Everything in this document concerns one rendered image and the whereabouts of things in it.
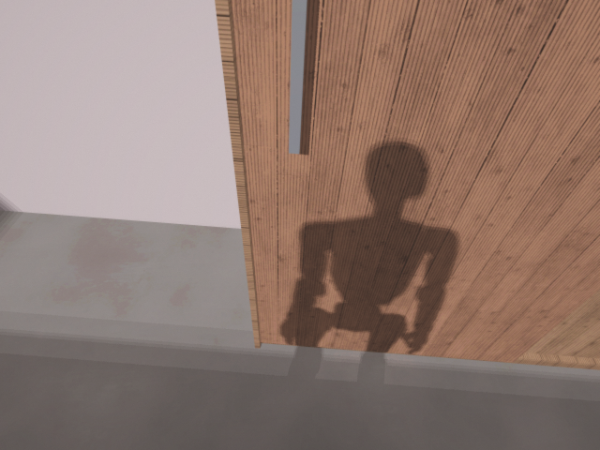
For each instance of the handle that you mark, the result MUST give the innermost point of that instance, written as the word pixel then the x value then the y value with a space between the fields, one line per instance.
pixel 299 22

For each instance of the wardrobe door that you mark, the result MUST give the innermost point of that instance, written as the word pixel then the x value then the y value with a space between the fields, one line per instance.
pixel 446 197
pixel 577 335

